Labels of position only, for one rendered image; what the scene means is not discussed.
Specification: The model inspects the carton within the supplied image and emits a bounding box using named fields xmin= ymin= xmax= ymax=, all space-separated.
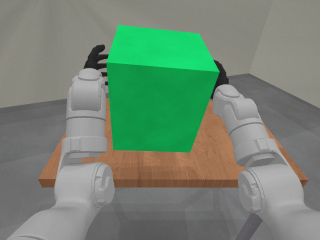
xmin=106 ymin=25 xmax=220 ymax=153

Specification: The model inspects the left robot hand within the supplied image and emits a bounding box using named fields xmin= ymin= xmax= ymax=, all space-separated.
xmin=83 ymin=44 xmax=109 ymax=86

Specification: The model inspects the right robot forearm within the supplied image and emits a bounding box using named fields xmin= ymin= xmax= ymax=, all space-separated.
xmin=212 ymin=84 xmax=304 ymax=201

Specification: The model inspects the table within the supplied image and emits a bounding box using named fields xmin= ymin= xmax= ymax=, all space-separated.
xmin=38 ymin=98 xmax=309 ymax=240

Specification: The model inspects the right robot upper arm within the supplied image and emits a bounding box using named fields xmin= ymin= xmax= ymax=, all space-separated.
xmin=238 ymin=163 xmax=320 ymax=240

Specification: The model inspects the left robot upper arm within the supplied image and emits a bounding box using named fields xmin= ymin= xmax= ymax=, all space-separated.
xmin=6 ymin=162 xmax=115 ymax=240

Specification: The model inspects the right robot hand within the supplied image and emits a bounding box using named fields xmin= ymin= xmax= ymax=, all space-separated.
xmin=210 ymin=60 xmax=229 ymax=100

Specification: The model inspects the left robot forearm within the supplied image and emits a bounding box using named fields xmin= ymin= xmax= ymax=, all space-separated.
xmin=54 ymin=68 xmax=108 ymax=200

